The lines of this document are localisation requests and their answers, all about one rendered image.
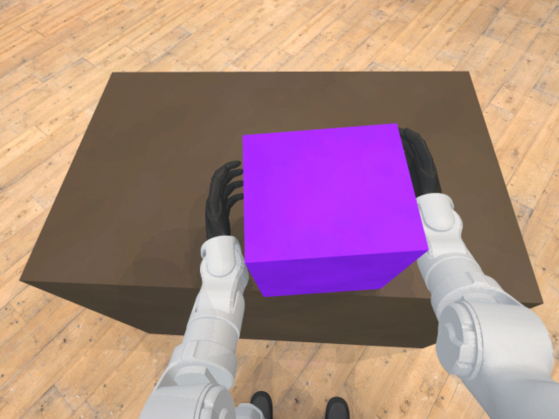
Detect right robot hand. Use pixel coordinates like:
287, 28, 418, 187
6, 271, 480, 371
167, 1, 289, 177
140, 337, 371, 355
398, 127, 442, 198

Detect right robot foot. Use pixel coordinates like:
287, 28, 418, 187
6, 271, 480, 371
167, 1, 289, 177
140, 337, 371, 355
325, 397, 349, 419

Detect left robot hand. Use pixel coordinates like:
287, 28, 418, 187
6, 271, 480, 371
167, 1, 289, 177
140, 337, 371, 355
205, 161, 244, 240

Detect right robot forearm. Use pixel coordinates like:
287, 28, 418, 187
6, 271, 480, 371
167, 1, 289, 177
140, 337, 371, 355
416, 193, 554, 373

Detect left robot forearm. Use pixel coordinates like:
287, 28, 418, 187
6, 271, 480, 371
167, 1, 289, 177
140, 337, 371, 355
139, 236, 249, 419

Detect pedestal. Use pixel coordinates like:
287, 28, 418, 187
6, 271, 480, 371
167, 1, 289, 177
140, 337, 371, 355
19, 71, 544, 348

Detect left robot upper arm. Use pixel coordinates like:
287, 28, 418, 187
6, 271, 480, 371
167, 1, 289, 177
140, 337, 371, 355
140, 382, 236, 419

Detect right robot upper arm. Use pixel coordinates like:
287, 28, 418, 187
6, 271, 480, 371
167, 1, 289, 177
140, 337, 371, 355
435, 299, 559, 419

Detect left robot foot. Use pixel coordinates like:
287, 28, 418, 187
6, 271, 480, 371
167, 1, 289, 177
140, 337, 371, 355
250, 391, 273, 419

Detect carton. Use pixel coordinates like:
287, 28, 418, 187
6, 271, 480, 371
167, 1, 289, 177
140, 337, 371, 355
243, 123, 429, 297

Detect robot foot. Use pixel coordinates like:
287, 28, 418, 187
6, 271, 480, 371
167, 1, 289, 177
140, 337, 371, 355
250, 391, 273, 419
325, 397, 349, 419

